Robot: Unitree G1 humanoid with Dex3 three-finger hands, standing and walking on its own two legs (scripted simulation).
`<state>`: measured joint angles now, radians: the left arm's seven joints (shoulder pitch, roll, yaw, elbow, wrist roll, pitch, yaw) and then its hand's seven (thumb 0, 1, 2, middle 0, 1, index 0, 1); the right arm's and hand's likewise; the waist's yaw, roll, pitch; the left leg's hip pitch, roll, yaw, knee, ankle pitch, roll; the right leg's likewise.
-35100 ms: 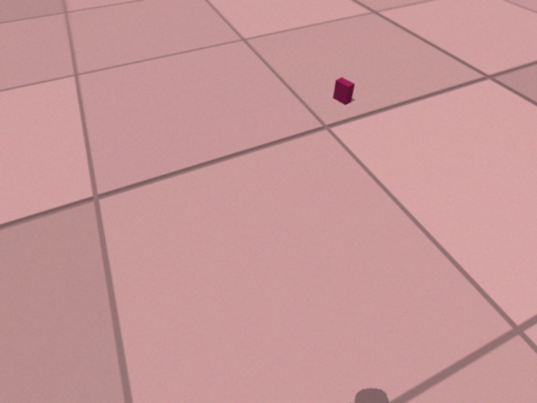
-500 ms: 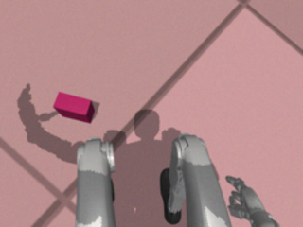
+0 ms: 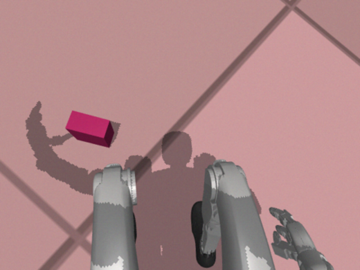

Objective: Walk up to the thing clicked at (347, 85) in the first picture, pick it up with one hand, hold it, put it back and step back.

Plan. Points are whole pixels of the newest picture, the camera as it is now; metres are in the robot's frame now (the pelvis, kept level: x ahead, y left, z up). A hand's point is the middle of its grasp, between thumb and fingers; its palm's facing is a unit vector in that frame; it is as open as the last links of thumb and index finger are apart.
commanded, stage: go down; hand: left
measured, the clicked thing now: (92, 130) +0.47 +0.25 -0.32
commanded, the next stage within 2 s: home in 1.10 s
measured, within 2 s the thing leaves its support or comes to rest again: neither
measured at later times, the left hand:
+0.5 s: hand out of the picture +0.37 +0.44 +0.01, palm faces +0.36 -0.93 -0.11, open 14.0 cm
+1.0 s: hand out of the picture +0.37 +0.44 +0.02, palm faces +0.36 -0.93 -0.11, open 13.7 cm
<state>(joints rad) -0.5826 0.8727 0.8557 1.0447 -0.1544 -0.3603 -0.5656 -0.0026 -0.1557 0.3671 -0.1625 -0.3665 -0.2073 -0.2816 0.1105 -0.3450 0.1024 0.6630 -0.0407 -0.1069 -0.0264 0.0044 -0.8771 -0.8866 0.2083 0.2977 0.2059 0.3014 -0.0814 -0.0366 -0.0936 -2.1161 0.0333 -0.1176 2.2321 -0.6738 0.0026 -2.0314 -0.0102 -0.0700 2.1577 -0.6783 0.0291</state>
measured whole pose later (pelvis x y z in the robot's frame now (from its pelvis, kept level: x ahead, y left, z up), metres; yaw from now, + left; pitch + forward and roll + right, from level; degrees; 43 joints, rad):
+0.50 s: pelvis +0.00 +0.00 +0.01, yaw +0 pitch +32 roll -7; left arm -0.57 0.86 0.84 1.03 -0.16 -0.35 -0.57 0.00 -0.13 0.40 -0.18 -0.40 -0.22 -0.32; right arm 0.11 -0.34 0.10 0.66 -0.03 -0.11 -0.03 0.00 -0.88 -0.89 0.21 0.30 0.21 0.30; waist -0.08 -0.03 -0.10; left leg -2.10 0.03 -0.11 2.21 -0.68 0.00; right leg -2.02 -0.01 -0.07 2.14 -0.68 0.03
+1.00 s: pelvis +0.00 +0.00 +0.01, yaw +0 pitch +32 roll -7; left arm -0.55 0.83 0.83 1.01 -0.17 -0.34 -0.56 0.00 -0.11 0.44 -0.19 -0.42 -0.24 -0.35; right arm 0.11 -0.34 0.09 0.66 -0.03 -0.11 -0.03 0.00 -0.88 -0.89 0.21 0.30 0.21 0.30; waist -0.07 -0.03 -0.10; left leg -2.09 0.03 -0.11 2.19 -0.68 0.00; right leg -2.01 -0.01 -0.07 2.13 -0.68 0.03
